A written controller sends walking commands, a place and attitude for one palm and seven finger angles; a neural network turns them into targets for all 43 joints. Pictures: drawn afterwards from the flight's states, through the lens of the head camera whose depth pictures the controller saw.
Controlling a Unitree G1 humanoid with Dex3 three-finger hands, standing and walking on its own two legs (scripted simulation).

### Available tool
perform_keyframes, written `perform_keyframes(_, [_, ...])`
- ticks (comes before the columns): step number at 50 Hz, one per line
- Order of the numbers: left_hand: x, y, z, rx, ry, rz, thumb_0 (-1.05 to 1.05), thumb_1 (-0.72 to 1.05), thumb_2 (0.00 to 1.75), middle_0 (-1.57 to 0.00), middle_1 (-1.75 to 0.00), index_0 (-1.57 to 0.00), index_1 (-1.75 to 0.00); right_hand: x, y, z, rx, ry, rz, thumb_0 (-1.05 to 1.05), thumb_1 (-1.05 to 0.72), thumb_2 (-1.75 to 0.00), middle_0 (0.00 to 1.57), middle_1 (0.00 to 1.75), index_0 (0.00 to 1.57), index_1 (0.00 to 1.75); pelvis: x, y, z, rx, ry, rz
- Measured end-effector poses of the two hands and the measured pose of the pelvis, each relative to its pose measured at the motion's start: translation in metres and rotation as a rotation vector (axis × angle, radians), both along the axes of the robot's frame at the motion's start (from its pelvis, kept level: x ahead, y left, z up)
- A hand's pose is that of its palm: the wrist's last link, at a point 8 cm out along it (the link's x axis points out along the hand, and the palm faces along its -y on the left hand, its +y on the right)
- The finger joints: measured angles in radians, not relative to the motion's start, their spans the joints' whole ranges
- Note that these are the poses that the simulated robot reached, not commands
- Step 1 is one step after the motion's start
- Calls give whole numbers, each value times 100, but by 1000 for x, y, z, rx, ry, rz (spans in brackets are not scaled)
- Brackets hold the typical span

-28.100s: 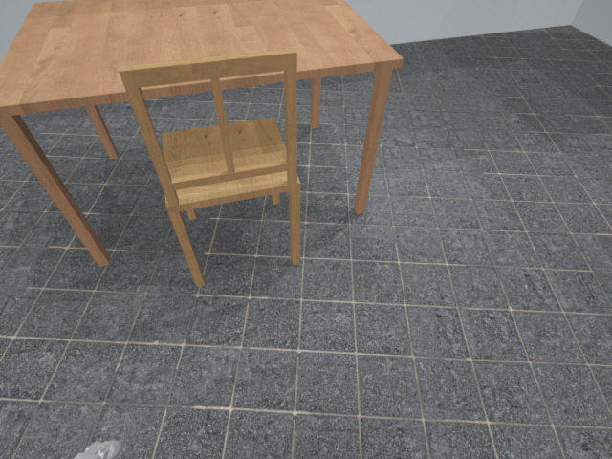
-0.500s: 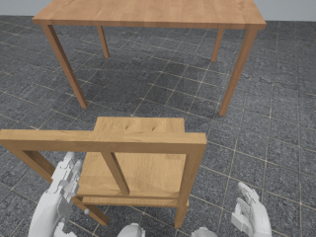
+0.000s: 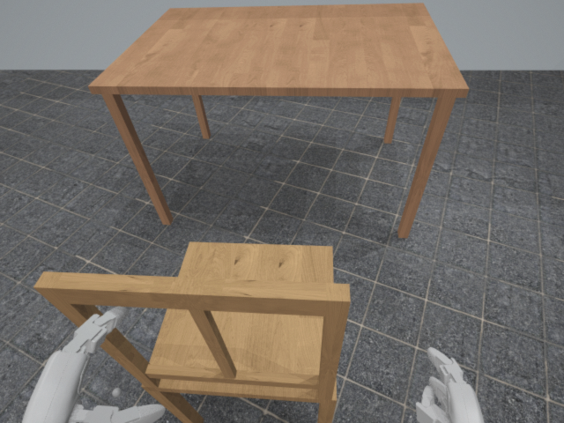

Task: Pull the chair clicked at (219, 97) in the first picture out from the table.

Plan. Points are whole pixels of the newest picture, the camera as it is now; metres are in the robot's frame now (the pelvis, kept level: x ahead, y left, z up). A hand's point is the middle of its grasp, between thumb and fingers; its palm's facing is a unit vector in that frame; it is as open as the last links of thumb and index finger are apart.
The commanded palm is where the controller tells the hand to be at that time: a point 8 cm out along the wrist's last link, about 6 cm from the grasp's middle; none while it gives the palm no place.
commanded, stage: draw the hand back to the body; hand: left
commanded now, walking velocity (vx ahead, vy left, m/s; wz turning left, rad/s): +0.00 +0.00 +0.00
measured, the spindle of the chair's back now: (216, 344) +0.25 +0.15 -0.08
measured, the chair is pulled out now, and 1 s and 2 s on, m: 0.61 0.60 0.60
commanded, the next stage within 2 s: step back with the hand held close in 0.72 s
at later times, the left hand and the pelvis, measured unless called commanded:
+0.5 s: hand (74, 350) +0.16 +0.25 +0.11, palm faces +0.32 -0.76 -0.57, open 6.3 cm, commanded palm +0.15 +0.30 +0.20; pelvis +0.02 -0.01 +0.01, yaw +1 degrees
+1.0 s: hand (41, 279) +0.20 +0.27 +0.19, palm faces +0.45 -0.74 -0.50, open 7.4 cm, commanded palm +0.14 +0.30 +0.20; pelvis +0.00 +0.00 +0.02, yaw -1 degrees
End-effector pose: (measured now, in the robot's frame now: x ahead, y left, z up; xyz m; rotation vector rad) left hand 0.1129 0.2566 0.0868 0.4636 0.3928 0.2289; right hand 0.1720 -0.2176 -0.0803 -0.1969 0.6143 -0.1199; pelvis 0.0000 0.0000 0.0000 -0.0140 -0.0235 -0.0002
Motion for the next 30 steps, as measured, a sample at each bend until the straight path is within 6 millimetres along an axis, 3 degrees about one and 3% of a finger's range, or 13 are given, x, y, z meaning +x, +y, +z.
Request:
perform_keyframes(21, [14, 24, 23, 94, 71, 124, 0, 72, 81, -19, -27, -52, -40, 41, 4, 6, 28, 2, 91, 1, -90, -90, 21, 30, 20, 30, 23, -7, 14, 15, -39, 13])
perform_keyframes(25, [15, 28, 56, 143, -89, 175, 1, 81, 86, -20, -29, -51, -42, 43, 4, 2, 25, 14, 118, 1, -90, -90, 21, 30, 20, 30, 22, -9, 14, 17, -44, 24])
perform_keyframes(30, [30, 33, 125, 240, -470, 204, 1, 86, 88, -21, -30, -39, -38, 45, 6, 1, 36, 20, 143, 1, -90, -90, 21, 30, 20, 30, 19, -11, 16, 19, -50, 29])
